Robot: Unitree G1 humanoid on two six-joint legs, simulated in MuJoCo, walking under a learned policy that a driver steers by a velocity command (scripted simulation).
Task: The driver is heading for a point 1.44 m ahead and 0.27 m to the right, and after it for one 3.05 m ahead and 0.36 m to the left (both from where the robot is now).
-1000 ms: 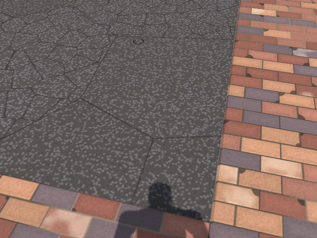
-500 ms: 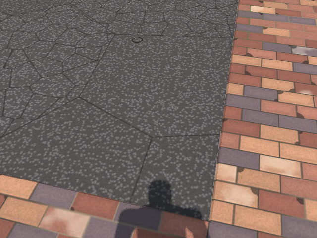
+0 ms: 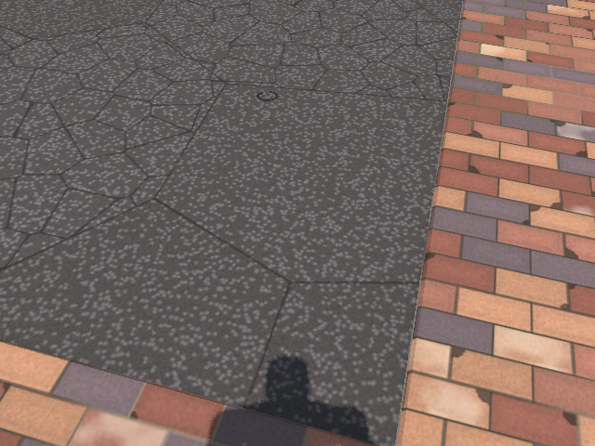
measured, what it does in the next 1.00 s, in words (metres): walks ahead, turning right: left foot, then right foot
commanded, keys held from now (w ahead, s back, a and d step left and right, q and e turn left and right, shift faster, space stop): w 0.12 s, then w+e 0.62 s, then w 0.26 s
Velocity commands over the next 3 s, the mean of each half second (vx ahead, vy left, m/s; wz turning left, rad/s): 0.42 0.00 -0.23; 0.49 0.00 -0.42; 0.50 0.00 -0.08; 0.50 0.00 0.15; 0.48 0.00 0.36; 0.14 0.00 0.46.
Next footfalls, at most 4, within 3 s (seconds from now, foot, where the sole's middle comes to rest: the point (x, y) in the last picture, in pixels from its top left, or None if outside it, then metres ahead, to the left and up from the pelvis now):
0.06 left None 0.06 0.12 -0.78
0.54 right None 0.42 -0.10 -0.78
1.06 left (299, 371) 0.75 0.02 -0.83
1.54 right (424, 295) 0.97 -0.32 -0.78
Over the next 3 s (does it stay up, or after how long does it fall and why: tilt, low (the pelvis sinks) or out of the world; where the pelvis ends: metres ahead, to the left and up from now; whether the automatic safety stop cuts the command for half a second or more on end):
stays up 1.39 -0.23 -0.06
